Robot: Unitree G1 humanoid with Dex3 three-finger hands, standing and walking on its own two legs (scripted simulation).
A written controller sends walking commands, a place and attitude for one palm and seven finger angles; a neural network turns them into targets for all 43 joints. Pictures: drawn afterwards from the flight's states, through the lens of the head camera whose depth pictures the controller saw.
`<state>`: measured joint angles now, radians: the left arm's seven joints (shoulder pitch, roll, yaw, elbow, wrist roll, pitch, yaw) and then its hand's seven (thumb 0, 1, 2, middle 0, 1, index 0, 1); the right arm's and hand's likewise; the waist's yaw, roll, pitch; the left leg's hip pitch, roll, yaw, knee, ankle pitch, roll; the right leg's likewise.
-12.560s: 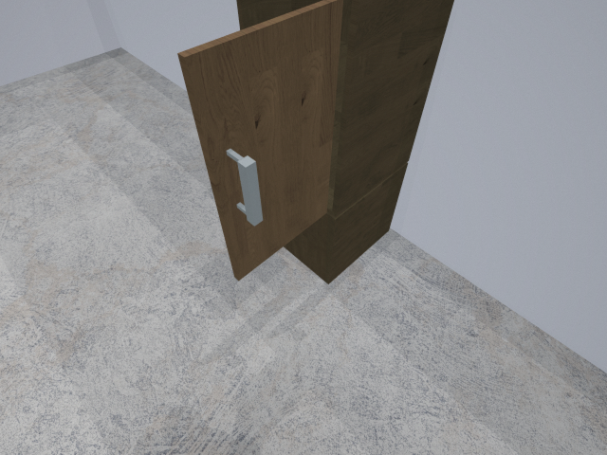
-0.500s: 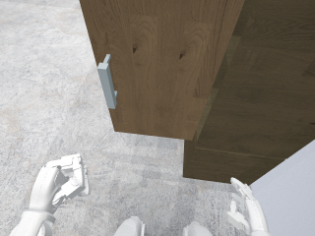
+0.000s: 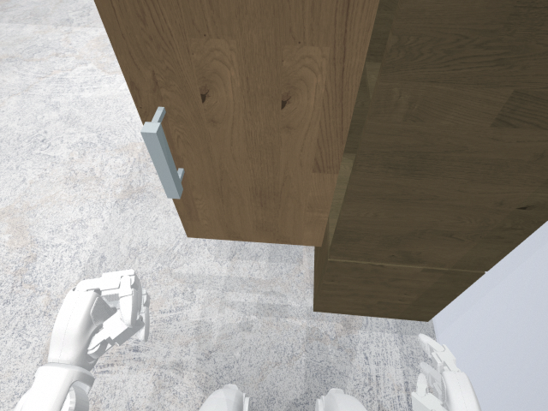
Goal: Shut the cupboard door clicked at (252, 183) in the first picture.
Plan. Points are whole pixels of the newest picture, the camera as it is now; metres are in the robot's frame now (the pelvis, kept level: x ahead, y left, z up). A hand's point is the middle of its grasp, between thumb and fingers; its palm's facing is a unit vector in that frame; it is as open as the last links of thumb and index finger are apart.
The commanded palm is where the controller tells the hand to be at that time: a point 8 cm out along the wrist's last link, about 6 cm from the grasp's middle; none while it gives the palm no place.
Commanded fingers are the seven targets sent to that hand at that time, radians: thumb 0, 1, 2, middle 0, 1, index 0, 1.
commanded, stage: raise the hand and make a fist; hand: left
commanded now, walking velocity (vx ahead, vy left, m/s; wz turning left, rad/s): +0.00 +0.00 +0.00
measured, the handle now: (168, 155) +0.51 +0.22 +0.06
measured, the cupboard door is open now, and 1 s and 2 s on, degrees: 91 91 90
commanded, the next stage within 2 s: bring the fist close to the handle in 0.10 s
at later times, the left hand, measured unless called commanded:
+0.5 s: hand (146, 285) +0.27 +0.19 +0.07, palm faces -0.05 -1.00 -0.04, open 3.1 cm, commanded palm +0.26 +0.24 +0.06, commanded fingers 0.00 0.90 0.90 -1.30 -1.50 -1.30 -1.50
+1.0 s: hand (158, 221) +0.37 +0.19 +0.07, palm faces -0.04 -1.00 -0.02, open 3.1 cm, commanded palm +0.35 +0.25 +0.06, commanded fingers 0.00 0.90 0.90 -1.30 -1.50 -1.30 -1.50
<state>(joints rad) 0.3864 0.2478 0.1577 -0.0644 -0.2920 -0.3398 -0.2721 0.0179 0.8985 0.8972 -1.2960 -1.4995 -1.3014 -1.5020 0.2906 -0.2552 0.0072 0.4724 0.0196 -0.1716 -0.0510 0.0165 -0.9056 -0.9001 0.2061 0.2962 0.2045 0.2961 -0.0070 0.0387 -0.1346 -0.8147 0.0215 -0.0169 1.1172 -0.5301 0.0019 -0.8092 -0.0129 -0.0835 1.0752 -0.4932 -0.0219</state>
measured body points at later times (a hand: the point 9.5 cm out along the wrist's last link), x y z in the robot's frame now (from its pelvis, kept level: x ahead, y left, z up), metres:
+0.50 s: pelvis +0.00 +0.00 +0.00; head +0.05 -0.01 +0.44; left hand +0.26 +0.24 +0.07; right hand +0.17 -0.24 -0.08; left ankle +0.01 +0.12 -0.66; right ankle +0.02 -0.11 -0.66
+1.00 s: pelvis +0.00 +0.01 +0.01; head +0.07 +0.01 +0.45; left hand +0.36 +0.25 +0.07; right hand +0.12 -0.25 -0.10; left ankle +0.01 +0.12 -0.66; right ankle +0.02 -0.11 -0.66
